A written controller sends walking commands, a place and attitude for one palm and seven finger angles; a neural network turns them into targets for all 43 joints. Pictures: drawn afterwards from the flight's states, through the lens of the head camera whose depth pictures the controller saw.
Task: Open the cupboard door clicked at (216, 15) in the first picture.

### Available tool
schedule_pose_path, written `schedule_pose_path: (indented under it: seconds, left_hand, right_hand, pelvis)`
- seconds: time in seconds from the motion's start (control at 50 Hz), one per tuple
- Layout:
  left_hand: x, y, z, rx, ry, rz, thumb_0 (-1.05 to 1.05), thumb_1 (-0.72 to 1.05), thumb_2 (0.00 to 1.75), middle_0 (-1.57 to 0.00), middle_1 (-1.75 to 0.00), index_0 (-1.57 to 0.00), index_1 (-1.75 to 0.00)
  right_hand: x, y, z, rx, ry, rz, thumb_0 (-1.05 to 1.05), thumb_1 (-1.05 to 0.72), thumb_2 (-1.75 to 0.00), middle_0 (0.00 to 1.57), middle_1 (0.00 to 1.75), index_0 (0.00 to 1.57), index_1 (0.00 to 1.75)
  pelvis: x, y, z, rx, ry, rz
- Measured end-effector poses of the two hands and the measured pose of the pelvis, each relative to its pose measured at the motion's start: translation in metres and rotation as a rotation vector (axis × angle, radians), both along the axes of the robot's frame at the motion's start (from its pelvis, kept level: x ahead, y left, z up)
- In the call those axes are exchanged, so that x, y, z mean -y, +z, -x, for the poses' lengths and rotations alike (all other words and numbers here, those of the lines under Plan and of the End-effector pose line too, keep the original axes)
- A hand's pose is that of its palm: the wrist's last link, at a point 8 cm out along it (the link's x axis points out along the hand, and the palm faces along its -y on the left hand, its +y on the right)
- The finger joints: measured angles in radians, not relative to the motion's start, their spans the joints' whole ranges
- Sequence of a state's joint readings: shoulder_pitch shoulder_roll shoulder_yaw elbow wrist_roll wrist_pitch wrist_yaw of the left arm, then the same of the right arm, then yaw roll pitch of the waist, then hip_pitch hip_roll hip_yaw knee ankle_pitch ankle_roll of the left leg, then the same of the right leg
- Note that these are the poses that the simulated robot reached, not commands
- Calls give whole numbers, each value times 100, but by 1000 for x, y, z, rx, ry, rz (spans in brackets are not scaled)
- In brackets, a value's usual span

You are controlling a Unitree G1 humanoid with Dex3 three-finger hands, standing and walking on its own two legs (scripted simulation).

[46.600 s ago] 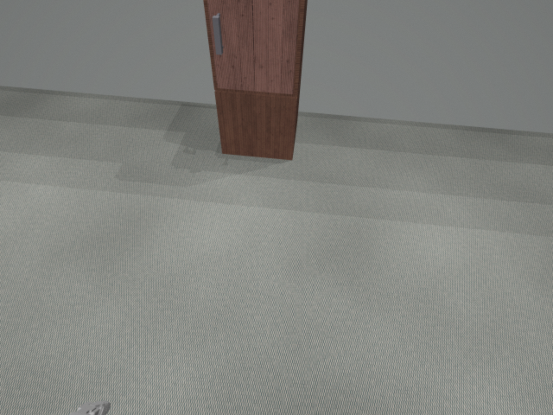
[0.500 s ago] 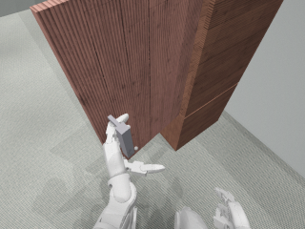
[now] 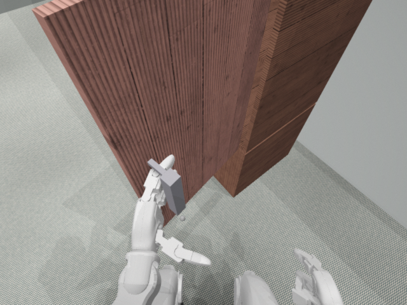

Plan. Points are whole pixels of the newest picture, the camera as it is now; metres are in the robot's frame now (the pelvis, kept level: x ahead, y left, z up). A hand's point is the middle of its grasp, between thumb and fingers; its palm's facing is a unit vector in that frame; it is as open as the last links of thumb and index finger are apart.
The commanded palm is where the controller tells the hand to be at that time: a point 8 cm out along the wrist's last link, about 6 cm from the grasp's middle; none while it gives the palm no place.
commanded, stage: slide the hand sideways off the handle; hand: left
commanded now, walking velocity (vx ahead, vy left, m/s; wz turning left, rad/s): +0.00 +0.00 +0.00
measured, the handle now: (166, 187) +0.33 +0.09 +0.03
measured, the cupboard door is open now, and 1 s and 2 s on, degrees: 100 100 100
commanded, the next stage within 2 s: draw the hand back to the body in 0.74 s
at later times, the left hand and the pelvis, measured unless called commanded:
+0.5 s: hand (158, 249) +0.22 +0.09 +0.04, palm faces +0.02 -1.00 +0.01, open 16.3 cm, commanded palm +0.18 +0.15 +0.03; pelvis +0.01 -0.01 -0.01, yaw +1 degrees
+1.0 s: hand (133, 265) +0.19 +0.12 +0.06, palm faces +0.01 -1.00 -0.05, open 16.3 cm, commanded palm +0.16 +0.18 +0.07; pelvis -0.01 -0.02 -0.02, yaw +1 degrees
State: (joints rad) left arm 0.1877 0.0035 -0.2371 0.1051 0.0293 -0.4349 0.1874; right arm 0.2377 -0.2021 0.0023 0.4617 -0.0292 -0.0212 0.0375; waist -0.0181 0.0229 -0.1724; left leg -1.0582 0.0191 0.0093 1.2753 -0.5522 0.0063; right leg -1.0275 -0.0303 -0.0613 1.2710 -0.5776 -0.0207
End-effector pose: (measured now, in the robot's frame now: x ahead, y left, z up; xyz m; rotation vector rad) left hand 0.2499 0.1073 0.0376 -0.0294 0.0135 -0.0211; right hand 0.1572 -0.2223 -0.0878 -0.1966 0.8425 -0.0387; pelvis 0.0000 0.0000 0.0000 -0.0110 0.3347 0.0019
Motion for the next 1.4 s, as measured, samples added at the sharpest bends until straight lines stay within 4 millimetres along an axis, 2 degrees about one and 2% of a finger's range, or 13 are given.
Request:
schedule_pose_path:
  seconds: [0.16,0.3,0.4,0.76,0.9,1.0,1.16,1.36,1.4]
  left_hand:
    - [-10,-3,29,-38,23,-10,-1,-50,30,-15,-32,-17,-31]
    - [-26,-4,40,-29,34,-21,-1,-50,30,-15,-30,-17,-31]
    - [-31,-3,46,-35,31,-19,-1,-50,30,-16,-30,-17,-31]
    - [-53,-2,82,-48,47,-44,-1,-50,30,-15,-30,-16,-30]
    - [-54,-1,85,-22,28,-44,-1,-50,30,-15,-30,-15,-30]
    - [-65,22,81,-1,30,-83,-2,-50,30,-15,-30,-16,-30]
    - [-81,64,84,-24,56,-87,-1,-50,30,-15,-30,-15,-30]
    - [-103,100,85,3,64,-108,-1,-47,31,-15,-30,-16,-30]
    - [-110,108,85,-32,88,-204,-1,-44,32,-16,-30,-16,-30]
  right_hand:
    - [-9,1,-25,25,34,-3,1,-91,-90,20,30,20,30]
    - [-12,-1,-49,77,60,-4,1,-91,-90,20,30,20,30]
    - [-11,-1,-57,100,63,-7,1,-91,-90,20,30,20,30]
    - [14,-7,-36,114,2,25,1,-91,-90,20,30,20,30]
    - [17,-9,-28,132,-9,35,1,-91,-90,20,30,20,30]
    - [12,-1,-22,126,-33,18,1,-91,-90,20,30,20,30]
    - [7,34,-13,137,-59,7,2,-91,-90,20,30,20,30]
    - [11,69,-26,194,-72,35,1,-91,-90,20,30,20,30]
    - [10,74,-30,193,-78,45,1,-91,-90,20,30,20,30]
  pelvis:
    - [0,-2,-10,-15,7,3]
    - [4,-9,-13,-29,16,8]
    - [6,-12,-13,-31,18,9]
    - [18,-20,-2,-15,18,10]
    - [18,-25,6,-7,16,13]
    - [18,-16,8,24,16,16]
    - [13,18,0,80,22,19]
    - [7,41,-13,139,25,23]
    - [7,46,-17,152,17,17]
